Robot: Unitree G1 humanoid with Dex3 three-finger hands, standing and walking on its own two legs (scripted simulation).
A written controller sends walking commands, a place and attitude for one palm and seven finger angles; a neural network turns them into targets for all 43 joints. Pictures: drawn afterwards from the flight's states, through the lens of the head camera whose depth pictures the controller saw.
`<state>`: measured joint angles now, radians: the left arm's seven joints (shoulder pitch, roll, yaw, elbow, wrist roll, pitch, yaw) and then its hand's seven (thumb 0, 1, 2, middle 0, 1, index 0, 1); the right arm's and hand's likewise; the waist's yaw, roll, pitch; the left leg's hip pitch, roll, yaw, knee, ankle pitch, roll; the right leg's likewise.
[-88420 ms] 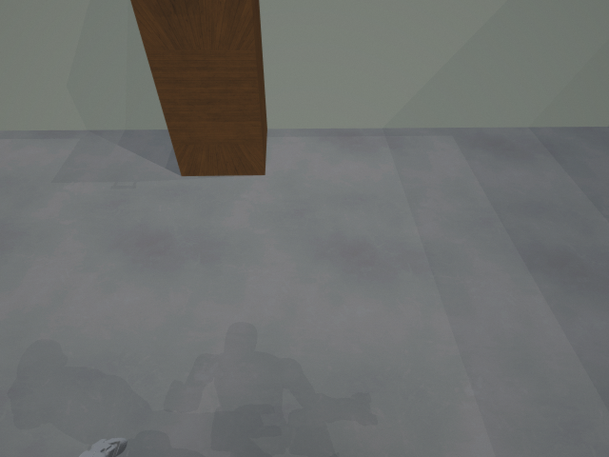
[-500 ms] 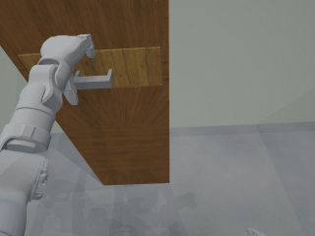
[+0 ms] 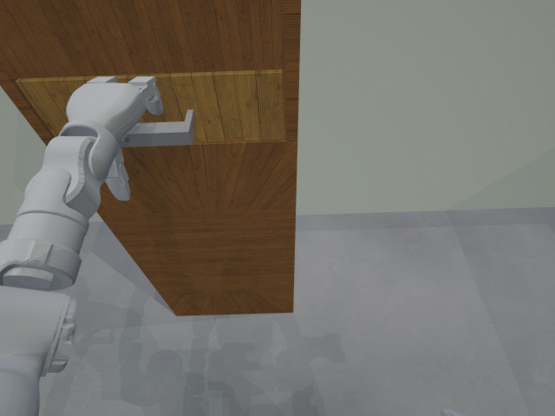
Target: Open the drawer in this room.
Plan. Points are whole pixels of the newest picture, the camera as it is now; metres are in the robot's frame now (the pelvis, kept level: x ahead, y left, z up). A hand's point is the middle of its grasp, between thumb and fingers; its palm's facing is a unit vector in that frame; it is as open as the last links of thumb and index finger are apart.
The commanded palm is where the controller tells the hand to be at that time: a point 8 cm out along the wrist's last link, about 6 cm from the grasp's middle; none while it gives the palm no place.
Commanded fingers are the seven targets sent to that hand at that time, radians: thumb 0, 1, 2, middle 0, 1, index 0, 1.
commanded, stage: lower the fingers behind the handle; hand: left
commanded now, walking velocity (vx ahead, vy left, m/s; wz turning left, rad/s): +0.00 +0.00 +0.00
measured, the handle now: (157, 125) +0.50 +0.21 +0.14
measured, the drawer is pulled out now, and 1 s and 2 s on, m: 0.00 0.00 0.00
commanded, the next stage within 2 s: lift the fingers back up to retry in 0.98 s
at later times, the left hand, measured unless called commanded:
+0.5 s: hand (130, 137) +0.46 +0.23 +0.16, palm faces +0.03 +0.02 -1.00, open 13.6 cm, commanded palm +0.44 +0.23 +0.18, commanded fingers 0.00 -0.50 0.30 -0.30 -1.20 -0.30 -1.20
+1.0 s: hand (131, 141) +0.46 +0.24 +0.15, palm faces +0.01 +0.05 -1.00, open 13.5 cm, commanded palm +0.44 +0.23 +0.18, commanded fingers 0.00 -0.50 0.30 -0.30 -1.20 -0.30 -1.20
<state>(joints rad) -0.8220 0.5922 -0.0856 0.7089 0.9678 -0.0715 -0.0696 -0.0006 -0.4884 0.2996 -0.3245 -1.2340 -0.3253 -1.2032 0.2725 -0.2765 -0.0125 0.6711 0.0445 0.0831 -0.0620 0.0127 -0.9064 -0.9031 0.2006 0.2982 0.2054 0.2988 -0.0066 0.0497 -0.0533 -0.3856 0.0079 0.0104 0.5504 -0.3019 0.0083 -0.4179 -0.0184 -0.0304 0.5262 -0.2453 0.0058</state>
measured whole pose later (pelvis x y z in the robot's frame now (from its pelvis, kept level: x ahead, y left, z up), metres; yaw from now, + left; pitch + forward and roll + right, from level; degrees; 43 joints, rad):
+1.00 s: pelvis -0.02 +0.00 -0.01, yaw +0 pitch +10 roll +0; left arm -0.96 0.60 -0.12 0.91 1.01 -0.02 0.00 0.00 -0.49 0.30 -0.31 -1.29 -0.36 -1.25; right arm 0.33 -0.28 0.00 0.68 0.05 0.07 -0.07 0.01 -0.91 -0.90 0.20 0.30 0.21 0.30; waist -0.05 0.05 -0.08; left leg -0.52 0.01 0.01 0.65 -0.31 0.00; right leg -0.56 -0.02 -0.03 0.63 -0.25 0.00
